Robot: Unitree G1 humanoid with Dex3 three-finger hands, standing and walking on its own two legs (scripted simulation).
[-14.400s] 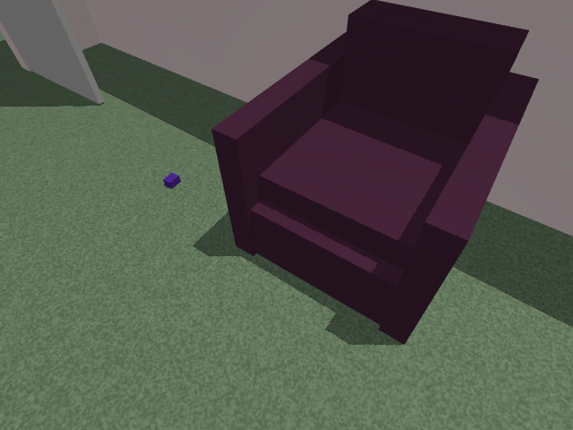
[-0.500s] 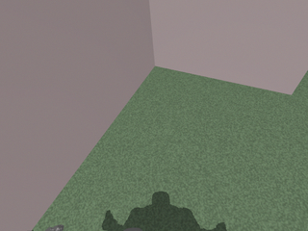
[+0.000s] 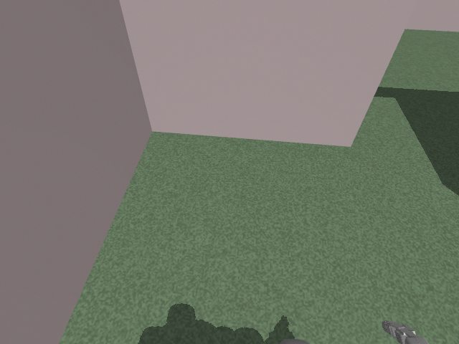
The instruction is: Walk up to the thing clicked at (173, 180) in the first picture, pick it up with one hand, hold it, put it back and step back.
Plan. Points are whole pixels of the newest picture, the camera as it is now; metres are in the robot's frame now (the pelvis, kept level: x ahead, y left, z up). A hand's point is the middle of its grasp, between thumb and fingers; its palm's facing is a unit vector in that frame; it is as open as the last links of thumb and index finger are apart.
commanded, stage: walk up
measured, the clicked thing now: out of the picture -0.51 -1.29 -0.76
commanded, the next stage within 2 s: none
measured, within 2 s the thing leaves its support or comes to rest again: neither
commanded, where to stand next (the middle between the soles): +0.15 -0.01 m, yaw -123 degrees
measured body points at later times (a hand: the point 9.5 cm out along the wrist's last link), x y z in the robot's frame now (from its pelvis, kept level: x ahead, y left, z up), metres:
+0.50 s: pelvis +0.15 +0.06 -0.03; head +0.20 +0.03 +0.42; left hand +0.40 +0.27 -0.13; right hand +0.15 -0.26 -0.14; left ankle +0.25 +0.18 -0.72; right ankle +0.20 -0.09 -0.75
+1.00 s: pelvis +0.13 +0.11 -0.03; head +0.13 +0.07 +0.42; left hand +0.46 +0.20 -0.12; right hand -0.13 -0.17 -0.13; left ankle +0.27 +0.17 -0.72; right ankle +0.00 +0.02 -0.75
